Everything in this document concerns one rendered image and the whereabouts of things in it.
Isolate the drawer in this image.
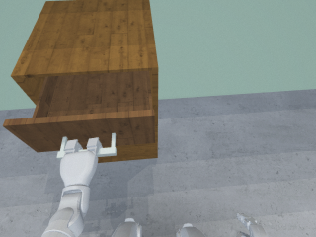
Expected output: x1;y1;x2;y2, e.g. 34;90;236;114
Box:
3;70;155;153

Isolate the right robot thigh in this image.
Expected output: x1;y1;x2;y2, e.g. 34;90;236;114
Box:
176;226;205;237

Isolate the robot left shin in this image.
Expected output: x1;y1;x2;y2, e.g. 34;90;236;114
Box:
125;218;135;222

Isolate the left robot hand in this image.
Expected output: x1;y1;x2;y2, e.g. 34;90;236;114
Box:
60;137;103;187

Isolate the left robot forearm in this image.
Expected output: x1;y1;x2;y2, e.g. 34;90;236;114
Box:
41;184;91;237

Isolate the right robot hand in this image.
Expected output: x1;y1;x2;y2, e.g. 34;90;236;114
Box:
236;212;269;237

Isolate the handle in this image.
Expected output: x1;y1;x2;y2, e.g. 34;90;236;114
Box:
56;133;117;161

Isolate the cabinet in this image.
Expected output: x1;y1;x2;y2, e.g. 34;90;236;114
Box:
11;0;159;163

